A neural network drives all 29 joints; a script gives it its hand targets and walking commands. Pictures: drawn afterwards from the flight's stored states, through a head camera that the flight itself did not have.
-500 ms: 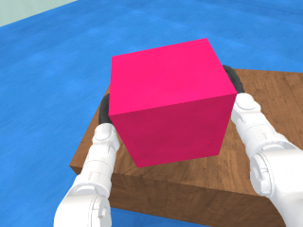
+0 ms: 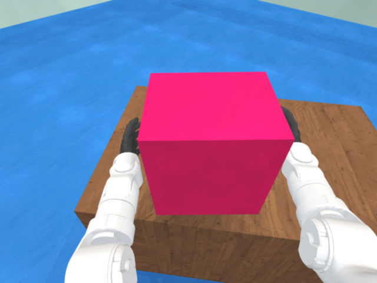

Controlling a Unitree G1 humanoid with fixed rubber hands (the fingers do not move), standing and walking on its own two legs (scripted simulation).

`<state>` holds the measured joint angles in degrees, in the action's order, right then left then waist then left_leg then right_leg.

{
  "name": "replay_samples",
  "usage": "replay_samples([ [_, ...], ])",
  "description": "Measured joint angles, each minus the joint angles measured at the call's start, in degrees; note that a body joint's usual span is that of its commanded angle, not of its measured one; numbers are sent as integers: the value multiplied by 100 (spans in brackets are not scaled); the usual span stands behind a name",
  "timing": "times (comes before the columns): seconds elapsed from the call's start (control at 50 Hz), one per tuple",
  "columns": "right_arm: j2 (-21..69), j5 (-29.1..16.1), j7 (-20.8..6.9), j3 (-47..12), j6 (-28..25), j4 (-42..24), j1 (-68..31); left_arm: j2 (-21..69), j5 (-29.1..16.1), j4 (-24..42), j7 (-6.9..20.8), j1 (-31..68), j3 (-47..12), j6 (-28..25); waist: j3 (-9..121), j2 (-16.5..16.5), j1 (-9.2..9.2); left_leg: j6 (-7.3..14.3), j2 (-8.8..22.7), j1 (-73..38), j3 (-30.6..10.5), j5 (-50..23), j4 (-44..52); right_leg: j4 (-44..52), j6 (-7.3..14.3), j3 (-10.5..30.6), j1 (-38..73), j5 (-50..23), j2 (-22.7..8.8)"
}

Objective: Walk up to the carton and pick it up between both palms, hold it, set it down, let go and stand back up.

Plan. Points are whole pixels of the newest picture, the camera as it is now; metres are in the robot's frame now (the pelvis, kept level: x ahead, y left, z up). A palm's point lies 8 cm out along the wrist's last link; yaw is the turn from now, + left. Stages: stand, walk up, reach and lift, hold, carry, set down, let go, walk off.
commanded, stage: reach and lift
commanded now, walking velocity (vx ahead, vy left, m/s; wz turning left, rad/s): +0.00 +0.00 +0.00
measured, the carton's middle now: (207, 147) +0.44 +0.03 +0.06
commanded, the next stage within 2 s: hold in 1.84 s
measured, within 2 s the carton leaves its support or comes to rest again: neither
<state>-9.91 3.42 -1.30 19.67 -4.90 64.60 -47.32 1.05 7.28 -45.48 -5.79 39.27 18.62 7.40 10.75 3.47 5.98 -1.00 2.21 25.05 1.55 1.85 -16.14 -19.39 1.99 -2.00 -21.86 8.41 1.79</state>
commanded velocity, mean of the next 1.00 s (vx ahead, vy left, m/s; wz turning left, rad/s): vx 0.00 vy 0.00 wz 0.00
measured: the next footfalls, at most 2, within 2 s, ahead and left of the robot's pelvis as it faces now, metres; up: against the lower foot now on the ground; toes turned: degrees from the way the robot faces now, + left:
none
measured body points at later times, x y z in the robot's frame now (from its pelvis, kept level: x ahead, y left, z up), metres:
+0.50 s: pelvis +0.02 +0.01 +0.00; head +0.00 +0.04 +0.45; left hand +0.39 +0.20 +0.11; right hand +0.42 -0.15 +0.13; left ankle +0.05 +0.13 -0.74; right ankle +0.00 -0.10 -0.74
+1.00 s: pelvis +0.01 +0.02 +0.00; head -0.03 +0.06 +0.45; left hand +0.38 +0.22 +0.14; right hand +0.39 -0.14 +0.15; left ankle +0.05 +0.13 -0.74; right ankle +0.00 -0.10 -0.74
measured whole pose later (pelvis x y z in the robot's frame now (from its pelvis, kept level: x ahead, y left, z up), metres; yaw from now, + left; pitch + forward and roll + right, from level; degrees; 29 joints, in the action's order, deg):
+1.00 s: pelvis +0.01 +0.02 +0.00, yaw +2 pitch -2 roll -1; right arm -2.9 -4.8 7.1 9.9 10.7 37.5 -34.5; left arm -3.4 9.8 -21.0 0.9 31.2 15.2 26.5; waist 4.0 4.7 -2.4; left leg 0.4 0.1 10.6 0.0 4.9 -17.3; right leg -16.4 0.3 -3.3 -4.7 9.8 0.0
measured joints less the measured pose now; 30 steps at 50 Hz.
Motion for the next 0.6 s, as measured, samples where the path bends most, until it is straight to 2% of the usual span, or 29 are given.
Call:
replay_samples([
  [0.06,59,-99,62,-152,53,-142,65,-62,17,240,25,-124,-96,128,-76,20,-68,12,-25,-170,-7,46,12,60,-19,-12,202,30,-24],
  [0.22,112,-697,183,-811,146,-527,420,-117,25,1204,6,-716,-397,601,-211,45,-325,39,-69,-557,-105,231,-65,343,-64,-109,800,60,-55],
  [0.36,141,-1109,283,-1239,442,-1293,897,-151,33,2129,-14,-1198,-652,1092,-400,80,-575,47,-98,-857,-186,344,-147,453,-82,-181,1221,100,-69],
  [0.46,196,-1150,389,-1266,774,-1784,1140,-168,65,2381,94,-1246,-676,1372,-515,73,-695,59,-121,-1053,-193,361,-146,416,-96,-181,1400,137,-91],
  [0.6,344,-1019,561,-1159,1144,-2260,1324,-156,151,2432,307,-1100,-485,1608,-570,26,-711,80,-139,-1249,-110,324,-71,323,-116,-91,1488,161,-118],
])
